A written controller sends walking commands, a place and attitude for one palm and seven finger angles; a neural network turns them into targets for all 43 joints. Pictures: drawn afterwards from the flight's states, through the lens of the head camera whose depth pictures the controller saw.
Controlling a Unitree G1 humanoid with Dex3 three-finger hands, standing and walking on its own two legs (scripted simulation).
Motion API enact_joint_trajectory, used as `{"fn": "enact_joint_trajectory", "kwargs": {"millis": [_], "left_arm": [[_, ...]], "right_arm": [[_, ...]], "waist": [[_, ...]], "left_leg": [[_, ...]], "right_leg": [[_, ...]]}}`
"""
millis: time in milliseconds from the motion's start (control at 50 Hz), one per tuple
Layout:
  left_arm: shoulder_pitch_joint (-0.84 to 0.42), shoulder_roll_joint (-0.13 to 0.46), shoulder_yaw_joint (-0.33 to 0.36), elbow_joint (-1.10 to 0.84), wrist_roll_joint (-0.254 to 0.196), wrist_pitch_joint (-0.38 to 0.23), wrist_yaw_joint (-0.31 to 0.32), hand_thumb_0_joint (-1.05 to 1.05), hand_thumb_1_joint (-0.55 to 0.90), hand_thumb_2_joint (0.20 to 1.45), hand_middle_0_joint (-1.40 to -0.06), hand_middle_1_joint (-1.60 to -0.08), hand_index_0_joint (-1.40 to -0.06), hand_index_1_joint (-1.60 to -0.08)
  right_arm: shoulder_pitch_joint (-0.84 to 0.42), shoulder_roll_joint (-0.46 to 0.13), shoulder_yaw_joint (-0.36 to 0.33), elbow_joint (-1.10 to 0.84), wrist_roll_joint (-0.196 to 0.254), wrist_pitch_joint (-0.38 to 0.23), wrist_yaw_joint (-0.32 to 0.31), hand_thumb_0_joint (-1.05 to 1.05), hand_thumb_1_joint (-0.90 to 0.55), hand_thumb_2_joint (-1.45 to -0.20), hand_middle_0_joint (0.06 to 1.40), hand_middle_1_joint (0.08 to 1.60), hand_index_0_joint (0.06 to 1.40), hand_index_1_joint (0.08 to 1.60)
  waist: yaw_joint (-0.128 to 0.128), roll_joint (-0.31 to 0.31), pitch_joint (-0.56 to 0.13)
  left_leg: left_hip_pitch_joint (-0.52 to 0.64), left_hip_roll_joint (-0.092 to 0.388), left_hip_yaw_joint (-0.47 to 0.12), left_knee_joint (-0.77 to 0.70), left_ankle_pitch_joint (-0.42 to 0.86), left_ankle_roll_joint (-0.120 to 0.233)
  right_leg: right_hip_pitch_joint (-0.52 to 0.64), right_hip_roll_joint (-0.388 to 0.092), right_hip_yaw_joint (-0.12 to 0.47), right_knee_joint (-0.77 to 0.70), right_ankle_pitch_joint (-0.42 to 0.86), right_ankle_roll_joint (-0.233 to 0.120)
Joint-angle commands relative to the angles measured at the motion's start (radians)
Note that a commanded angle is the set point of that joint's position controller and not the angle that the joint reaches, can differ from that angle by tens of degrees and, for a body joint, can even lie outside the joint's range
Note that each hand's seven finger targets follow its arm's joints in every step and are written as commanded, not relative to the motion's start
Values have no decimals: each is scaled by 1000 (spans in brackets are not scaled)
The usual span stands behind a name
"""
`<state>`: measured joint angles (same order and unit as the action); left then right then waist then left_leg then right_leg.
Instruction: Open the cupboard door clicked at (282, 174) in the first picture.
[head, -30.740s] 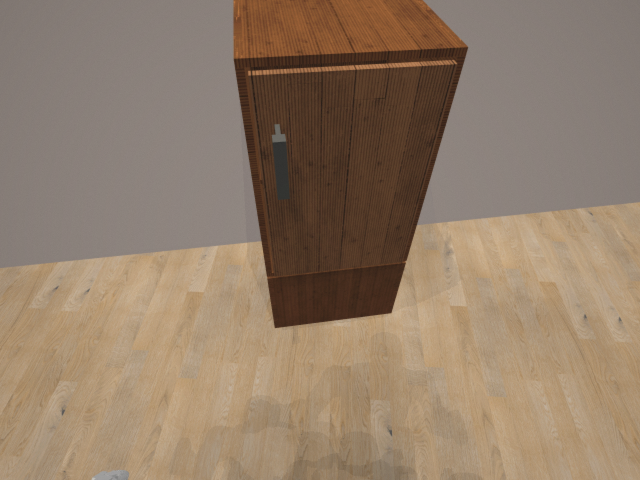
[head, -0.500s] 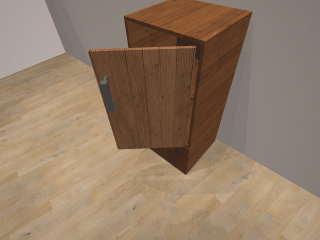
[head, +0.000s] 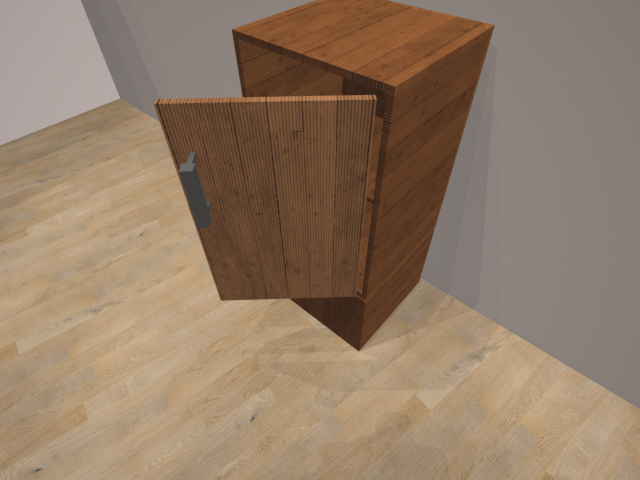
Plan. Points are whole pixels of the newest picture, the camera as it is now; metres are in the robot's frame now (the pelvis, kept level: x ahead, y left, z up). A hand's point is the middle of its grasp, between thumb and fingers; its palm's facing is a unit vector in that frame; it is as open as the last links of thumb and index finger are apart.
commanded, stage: come to a stop and stand still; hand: left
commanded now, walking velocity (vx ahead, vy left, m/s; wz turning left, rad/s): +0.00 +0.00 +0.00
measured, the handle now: (198, 190) +0.63 +0.28 -0.01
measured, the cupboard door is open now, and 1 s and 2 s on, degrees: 43 43 43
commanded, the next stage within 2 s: look again from close up in 0.30 s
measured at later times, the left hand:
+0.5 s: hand out of the picture +0.00 +0.15 -0.17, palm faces +0.05 -0.98 -0.18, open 7.3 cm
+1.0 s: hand out of the picture +0.00 +0.14 -0.17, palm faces +0.06 -0.98 -0.17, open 7.4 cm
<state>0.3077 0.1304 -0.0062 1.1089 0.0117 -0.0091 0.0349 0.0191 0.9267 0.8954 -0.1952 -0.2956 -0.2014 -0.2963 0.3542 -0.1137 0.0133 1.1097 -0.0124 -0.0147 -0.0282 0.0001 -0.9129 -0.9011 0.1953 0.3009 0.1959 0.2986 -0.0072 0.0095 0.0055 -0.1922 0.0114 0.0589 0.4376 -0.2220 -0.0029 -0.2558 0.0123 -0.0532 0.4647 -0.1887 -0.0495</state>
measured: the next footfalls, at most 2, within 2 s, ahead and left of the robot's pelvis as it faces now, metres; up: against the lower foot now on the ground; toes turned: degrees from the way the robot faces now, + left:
left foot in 1.74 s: +0.20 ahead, +0.14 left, +0.00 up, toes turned +5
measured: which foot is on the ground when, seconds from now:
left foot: down 0.00-1.00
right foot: down 0.00-1.00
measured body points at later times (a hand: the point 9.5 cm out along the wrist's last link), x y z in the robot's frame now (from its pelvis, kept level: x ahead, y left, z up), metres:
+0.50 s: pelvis +0.01 -0.01 +0.00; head +0.01 -0.02 +0.45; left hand +0.00 +0.20 -0.16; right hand +0.00 -0.22 -0.16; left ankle +0.01 +0.12 -0.74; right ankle +0.04 -0.09 -0.74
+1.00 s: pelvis +0.02 -0.02 +0.00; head +0.02 -0.03 +0.45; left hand +0.00 +0.19 -0.16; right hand -0.01 -0.22 -0.16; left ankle +0.01 +0.12 -0.74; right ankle +0.04 -0.09 -0.74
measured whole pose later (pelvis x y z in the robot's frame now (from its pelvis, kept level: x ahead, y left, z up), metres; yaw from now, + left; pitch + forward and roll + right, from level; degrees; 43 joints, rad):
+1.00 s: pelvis +0.02 -0.02 +0.00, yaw +1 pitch -1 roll +1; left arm 0.33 0.12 0.00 1.11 0.01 -0.01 0.03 0.01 0.92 0.90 -0.19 -0.30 -0.20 -0.30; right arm 0.36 -0.11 0.01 1.13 -0.01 -0.01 -0.04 0.00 -0.91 -0.90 0.19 0.30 0.20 0.30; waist 0.00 0.00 0.02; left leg -0.15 0.05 0.03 0.40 -0.23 -0.04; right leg -0.20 0.05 -0.08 0.41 -0.20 -0.08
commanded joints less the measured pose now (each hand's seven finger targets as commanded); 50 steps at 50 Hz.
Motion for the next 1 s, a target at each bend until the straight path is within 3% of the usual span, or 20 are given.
{"fn": "enact_joint_trajectory", "kwargs": {"millis": [0,540,600,700,760,980], "left_arm": [[50,87,19,-34,-2,-21,0,0,900,900,-200,-300,-200,-300],[63,90,22,-27,-1,-24,0,0,900,900,-200,-300,-200,-300],[65,88,23,-26,-2,-22,0,0,900,900,-200,-300,-200,-300],[70,89,25,-29,-2,-22,0,0,900,900,-200,-300,-200,-300],[71,86,26,-31,-1,-21,1,0,900,900,-200,-300,-200,-300],[80,82,26,-25,-2,-25,0,0,900,900,-200,-300,-200,-300]], "right_arm": [[75,-82,-17,-16,-2,-16,-8,0,-900,-900,200,300,200,300],[68,-87,-14,-9,-2,-15,-13,0,-900,-900,200,300,200,300],[71,-84,-13,-4,-4,-14,-13,0,-900,-900,200,300,200,300],[85,-79,-13,-1,-5,-10,-11,0,-900,-900,200,300,200,300],[90,-73,-14,0,-5,-9,-11,0,-900,-900,200,300,200,300],[96,-69,-13,5,-4,-14,-15,0,-900,-900,200,300,200,300]], "waist": [[0,-16,75],[4,-15,80],[6,0,93],[5,-35,96],[3,-16,94],[6,-13,74]], "left_leg": [[-71,78,-86,-104,-10,29],[-32,83,-73,-114,26,20],[-39,79,-71,-115,10,19],[-37,70,-64,-101,4,20],[-34,68,-64,-98,3,21],[-29,76,-66,-96,34,19]], "right_leg": [[12,-116,151,-129,-50,-2],[52,-110,144,-160,-7,-5],[43,-110,146,-166,-36,-6],[35,-113,156,-186,-78,-5],[32,-113,158,-191,-86,-5],[61,-108,148,-170,-10,-6]]}}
